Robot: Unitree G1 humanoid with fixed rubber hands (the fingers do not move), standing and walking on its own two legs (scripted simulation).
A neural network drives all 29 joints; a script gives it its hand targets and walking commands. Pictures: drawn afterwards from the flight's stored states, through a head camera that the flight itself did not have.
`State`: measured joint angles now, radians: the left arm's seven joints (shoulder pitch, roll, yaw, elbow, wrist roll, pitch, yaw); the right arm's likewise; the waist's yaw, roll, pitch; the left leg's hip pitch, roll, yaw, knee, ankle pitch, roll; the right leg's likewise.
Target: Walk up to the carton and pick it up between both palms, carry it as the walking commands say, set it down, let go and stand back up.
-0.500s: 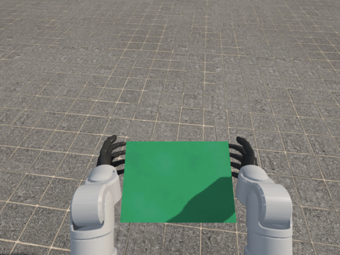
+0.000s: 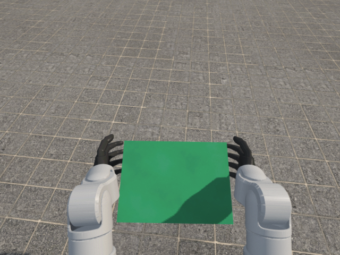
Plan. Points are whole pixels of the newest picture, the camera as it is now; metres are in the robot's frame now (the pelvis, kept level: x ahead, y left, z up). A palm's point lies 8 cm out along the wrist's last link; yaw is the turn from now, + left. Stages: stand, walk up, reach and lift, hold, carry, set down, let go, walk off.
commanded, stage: carry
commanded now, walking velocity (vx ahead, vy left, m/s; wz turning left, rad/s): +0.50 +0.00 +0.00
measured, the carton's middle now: (173, 184) +0.28 -0.01 +0.01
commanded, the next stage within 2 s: none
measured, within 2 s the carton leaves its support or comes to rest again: neither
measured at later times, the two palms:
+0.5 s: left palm (94, 77) +0.61 +0.21 +0.10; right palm (188, 77) +0.60 -0.08 +0.09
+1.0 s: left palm (88, 30) +0.93 +0.29 +0.10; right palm (158, 26) +0.96 +0.00 +0.10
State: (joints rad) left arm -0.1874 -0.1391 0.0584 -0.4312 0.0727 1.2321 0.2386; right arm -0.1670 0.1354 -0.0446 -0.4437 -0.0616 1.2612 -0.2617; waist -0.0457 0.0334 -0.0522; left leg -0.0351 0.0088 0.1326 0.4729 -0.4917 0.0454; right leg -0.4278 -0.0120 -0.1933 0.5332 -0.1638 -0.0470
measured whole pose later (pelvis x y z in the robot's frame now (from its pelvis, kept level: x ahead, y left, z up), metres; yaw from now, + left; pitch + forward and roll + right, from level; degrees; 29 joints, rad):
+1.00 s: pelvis +0.68 +0.12 +0.01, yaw +1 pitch +4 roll -2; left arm -0.12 -0.13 0.05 -0.48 0.05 1.24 0.25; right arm -0.14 0.13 -0.03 -0.37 -0.07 1.20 -0.24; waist 0.03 0.00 -0.05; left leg -0.22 0.02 0.12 0.51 -0.31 0.07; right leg -0.39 -0.04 -0.09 1.00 -0.46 0.01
